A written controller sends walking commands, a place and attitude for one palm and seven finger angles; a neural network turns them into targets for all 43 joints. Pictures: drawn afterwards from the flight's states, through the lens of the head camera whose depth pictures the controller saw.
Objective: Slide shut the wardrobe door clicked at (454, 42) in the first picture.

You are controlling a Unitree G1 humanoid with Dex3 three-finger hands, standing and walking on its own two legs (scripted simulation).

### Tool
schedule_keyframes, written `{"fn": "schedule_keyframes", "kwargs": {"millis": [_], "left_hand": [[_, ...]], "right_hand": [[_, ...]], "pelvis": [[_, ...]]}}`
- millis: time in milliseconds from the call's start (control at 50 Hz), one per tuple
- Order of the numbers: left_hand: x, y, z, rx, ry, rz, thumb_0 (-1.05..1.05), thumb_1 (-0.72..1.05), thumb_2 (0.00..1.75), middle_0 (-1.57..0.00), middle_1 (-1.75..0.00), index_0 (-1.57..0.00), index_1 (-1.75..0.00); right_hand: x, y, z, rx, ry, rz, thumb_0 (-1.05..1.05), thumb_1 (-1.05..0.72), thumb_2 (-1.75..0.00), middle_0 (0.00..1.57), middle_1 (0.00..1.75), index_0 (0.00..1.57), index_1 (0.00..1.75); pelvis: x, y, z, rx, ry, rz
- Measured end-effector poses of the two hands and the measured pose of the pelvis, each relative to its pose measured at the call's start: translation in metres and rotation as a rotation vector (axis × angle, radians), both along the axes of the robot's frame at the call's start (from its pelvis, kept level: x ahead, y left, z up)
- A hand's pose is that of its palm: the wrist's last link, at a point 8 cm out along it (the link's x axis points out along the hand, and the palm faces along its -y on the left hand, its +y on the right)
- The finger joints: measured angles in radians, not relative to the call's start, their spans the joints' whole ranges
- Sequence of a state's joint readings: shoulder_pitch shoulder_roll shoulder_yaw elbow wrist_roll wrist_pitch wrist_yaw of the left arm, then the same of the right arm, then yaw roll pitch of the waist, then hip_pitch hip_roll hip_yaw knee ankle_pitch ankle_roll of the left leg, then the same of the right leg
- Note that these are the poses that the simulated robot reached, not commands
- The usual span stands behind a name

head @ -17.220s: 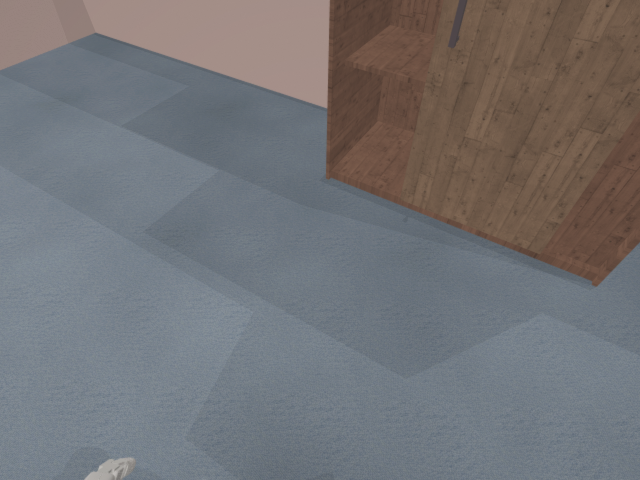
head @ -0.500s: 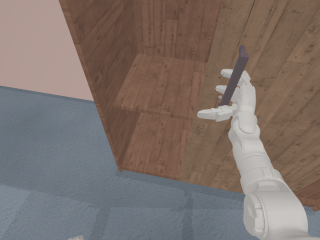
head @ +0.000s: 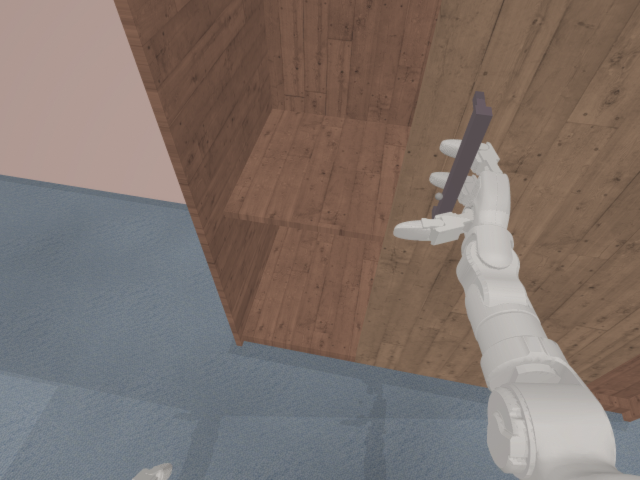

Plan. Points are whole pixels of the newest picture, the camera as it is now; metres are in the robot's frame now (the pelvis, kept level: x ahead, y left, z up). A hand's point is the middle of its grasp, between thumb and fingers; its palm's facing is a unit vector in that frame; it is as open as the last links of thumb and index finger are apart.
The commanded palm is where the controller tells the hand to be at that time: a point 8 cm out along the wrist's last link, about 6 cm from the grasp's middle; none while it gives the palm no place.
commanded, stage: grip the handle and tug to test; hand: right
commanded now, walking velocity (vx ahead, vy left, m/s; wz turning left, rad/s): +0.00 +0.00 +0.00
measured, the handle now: (454, 173) +0.51 -0.11 +0.11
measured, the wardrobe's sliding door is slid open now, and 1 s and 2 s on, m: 0.37 0.37 0.37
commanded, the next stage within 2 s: tug the door sideways, standing still in 1.40 s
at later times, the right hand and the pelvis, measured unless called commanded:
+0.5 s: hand (440, 196) +0.46 -0.08 +0.12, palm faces +0.05 +1.00 +0.01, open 8.1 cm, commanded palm +0.43 -0.14 +0.12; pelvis +0.00 +0.00 +0.00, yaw +0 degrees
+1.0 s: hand (439, 194) +0.46 -0.08 +0.12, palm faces +0.05 +1.00 +0.01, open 5.4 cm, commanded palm +0.42 -0.14 +0.12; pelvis +0.00 +0.00 +0.00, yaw +0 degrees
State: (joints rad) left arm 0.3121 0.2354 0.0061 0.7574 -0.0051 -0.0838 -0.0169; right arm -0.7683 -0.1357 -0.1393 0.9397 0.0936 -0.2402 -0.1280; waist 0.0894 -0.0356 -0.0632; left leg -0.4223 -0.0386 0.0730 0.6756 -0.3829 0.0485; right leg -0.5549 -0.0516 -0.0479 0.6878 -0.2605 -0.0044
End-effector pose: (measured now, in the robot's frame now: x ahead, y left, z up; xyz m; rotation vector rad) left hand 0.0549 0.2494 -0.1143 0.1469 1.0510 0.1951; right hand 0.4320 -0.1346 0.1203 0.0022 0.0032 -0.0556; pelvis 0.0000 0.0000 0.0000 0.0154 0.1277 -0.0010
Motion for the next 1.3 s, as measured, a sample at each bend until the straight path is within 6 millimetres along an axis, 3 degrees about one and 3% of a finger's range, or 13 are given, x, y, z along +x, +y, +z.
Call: {"fn": "schedule_keyframes", "kwargs": {"millis": [100, 220, 700, 1120, 1300], "left_hand": [[-0.006, 0.0, 0.0, 0.002, 0.011, 0.006, 0.01, 0.91, 0.89, -0.2, -0.3, -0.2, -0.3], [-0.012, -0.001, 0.0, 0.002, 0.021, 0.013, 0.01, 0.91, 0.89, -0.2, -0.3, -0.2, -0.3], [-0.011, -0.003, 0.0, 0.002, 0.012, 0.016, 0.01, 0.91, 0.89, -0.2, -0.3, -0.2, -0.3], [0.002, 0.0, 0.002, -0.003, -0.001, 0.012, 0.01, 0.91, 0.89, -0.2, -0.3, -0.2, -0.3], [0.016, 0.001, 0.004, -0.025, -0.03, 0.023, 0.01, 0.91, 0.89, -0.2, -0.3, -0.2, -0.3]], "right_hand": [[0.002, 0.0, 0.001, 0.003, -0.004, 0.002, -0.01, 0.46, -0.32, 0.3, 1.2, 0.3, 1.2], [0.001, -0.001, 0.0, 0.003, -0.008, 0.006, -0.01, 0.29, -0.39, 0.32, 1.23, 0.32, 1.23], [0.003, -0.002, -0.001, 0.006, -0.005, 0.0, 0.01, -0.74, -0.83, 0.4, 1.36, 0.4, 1.35], [0.003, 0.0, 0.0, 0.004, 0.0, -0.002, 0.01, -0.75, -0.83, 0.38, 1.38, 0.39, 1.37], [0.0, 0.001, 0.0, 0.0, -0.005, -0.003, 0.01, -0.79, -0.8, 0.32, 1.38, 0.32, 1.37]], "pelvis": [[-0.001, -0.001, 0.0, 0.001, 0.004, 0.002], [-0.001, -0.003, 0.0, 0.001, 0.006, 0.005], [-0.001, -0.005, -0.001, 0.003, 0.009, 0.009], [0.005, -0.001, 0.001, -0.001, 0.007, 0.009], [0.018, 0.0, 0.003, -0.009, 0.003, 0.026]]}}
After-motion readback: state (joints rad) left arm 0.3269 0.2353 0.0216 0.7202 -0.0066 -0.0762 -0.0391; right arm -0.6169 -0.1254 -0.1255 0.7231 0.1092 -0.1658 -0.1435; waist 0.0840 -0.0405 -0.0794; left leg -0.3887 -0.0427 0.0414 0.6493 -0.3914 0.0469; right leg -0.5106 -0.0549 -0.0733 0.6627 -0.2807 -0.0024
